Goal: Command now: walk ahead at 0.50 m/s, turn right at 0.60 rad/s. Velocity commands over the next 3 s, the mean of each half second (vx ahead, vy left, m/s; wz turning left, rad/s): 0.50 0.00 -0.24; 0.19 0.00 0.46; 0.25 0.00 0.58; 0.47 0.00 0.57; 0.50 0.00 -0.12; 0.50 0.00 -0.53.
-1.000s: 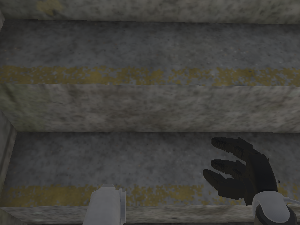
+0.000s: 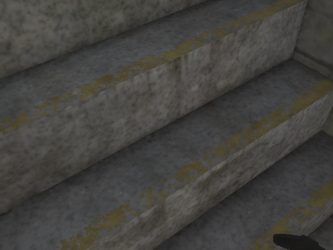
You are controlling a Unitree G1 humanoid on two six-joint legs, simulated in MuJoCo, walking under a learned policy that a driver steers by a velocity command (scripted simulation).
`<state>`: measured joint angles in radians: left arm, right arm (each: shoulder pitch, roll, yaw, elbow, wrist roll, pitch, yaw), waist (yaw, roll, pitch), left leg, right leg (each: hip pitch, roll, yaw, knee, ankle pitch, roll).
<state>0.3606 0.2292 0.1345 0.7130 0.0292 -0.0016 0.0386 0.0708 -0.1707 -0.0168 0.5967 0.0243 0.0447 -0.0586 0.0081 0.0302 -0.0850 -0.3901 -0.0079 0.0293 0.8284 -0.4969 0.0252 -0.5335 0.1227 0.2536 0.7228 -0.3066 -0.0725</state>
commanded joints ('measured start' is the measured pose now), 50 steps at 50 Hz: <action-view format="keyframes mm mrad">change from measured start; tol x64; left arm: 1 -198 -130 -63 -132 -1 -5 -24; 50 -338 21 -133 -349 20 32 -35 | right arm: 1 229 20 17 68 -17 -37 -29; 50 89 -237 -96 -87 -90 -11 -66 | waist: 1 -95 83 112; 50 20 68 -41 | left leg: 1 351 192 -227 -339 91 -46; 5 -141 362 -518 -592 -568 177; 18 381 252 -108 -406 218 140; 30 -277 43 -45 913 52 0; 50 226 145 -573 -222 1206 207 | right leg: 1 -470 47 -21 515 -215 -27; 14 -429 -104 -179 355 83 86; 23 907 -218 -276 -148 79 39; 41 304 -367 -445 -52 1445 -38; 45 -131 -141 -298 736 -82 101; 50 -277 -56 -237 558 -77 163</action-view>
